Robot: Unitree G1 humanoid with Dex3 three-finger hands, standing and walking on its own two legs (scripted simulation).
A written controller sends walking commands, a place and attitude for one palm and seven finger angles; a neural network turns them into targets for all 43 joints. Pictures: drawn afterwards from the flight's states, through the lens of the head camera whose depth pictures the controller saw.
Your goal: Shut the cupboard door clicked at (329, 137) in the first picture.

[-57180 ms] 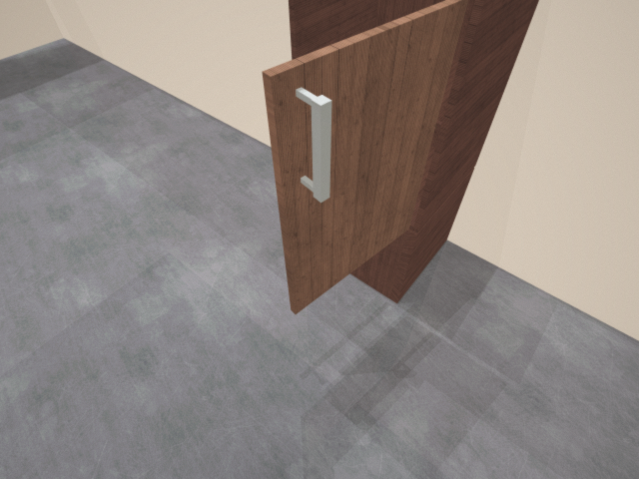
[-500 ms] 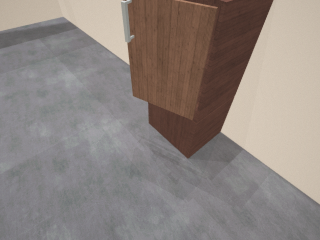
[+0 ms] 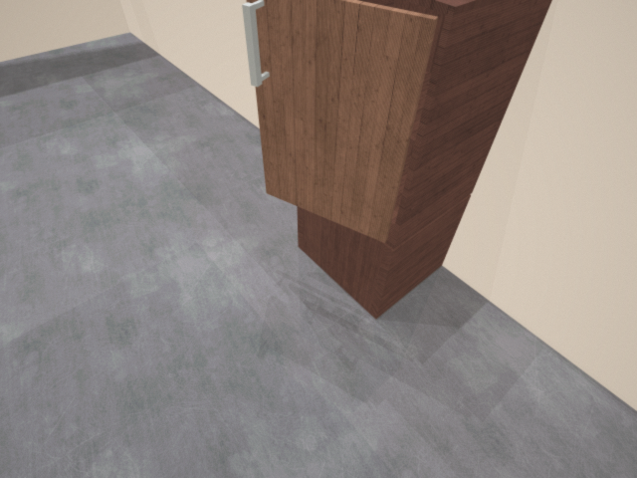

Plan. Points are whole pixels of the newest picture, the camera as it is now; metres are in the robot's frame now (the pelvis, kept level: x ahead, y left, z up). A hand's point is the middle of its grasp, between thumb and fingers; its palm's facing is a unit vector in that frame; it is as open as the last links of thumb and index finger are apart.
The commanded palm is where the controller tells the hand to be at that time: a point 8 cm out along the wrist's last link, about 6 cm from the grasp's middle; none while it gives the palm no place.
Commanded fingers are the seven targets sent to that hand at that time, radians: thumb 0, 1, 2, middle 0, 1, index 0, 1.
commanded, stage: walk to a spot facing it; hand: left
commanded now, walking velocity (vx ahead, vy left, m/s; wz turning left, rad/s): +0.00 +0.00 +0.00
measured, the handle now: (257, 44) +0.95 +0.19 +0.13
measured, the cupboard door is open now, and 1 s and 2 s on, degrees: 19 19 19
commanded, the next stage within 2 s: none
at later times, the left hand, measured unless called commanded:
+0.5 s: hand out of the picture +0.00 +0.22 -0.21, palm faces +0.23 -0.95 -0.19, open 7.4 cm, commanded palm none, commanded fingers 0.00 0.90 0.90 -0.20 -0.30 -0.20 -0.30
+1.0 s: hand out of the picture +0.02 +0.22 -0.16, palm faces +0.46 -0.83 -0.31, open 7.4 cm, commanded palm none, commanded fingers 0.00 0.90 0.90 -0.20 -0.30 -0.20 -0.30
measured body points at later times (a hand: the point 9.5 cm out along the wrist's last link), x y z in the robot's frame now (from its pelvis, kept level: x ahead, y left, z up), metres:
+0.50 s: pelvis +0.00 +0.03 -0.02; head +0.04 +0.07 +0.42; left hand -0.01 +0.27 -0.19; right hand +0.07 -0.21 -0.16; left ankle +0.02 +0.11 -0.74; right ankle -0.05 -0.11 -0.69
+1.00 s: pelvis +0.02 -0.02 -0.01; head +0.08 -0.01 +0.43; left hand +0.00 +0.27 -0.14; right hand +0.20 -0.23 -0.16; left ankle +0.02 +0.10 -0.73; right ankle +0.07 -0.14 -0.75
